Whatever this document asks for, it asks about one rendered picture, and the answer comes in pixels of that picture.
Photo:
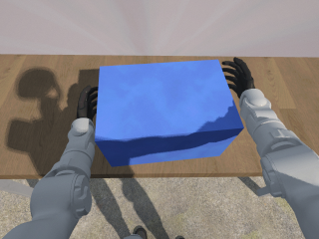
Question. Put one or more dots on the carton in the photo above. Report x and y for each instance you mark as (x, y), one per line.
(158, 112)

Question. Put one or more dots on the left robot foot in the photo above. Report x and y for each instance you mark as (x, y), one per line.
(142, 232)

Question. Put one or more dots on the robot left forearm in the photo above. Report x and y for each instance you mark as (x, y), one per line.
(79, 153)

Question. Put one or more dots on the table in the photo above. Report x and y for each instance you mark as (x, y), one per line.
(39, 97)

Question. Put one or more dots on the robot right forearm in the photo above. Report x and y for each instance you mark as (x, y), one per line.
(265, 128)

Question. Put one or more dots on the robot left upper arm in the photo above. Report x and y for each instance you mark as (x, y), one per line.
(58, 203)

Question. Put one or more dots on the left robot hand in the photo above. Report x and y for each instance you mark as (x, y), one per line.
(85, 108)

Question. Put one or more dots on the right robot hand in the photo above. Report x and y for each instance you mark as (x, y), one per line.
(243, 80)

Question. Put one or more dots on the robot right upper arm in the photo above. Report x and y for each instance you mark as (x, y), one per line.
(293, 174)

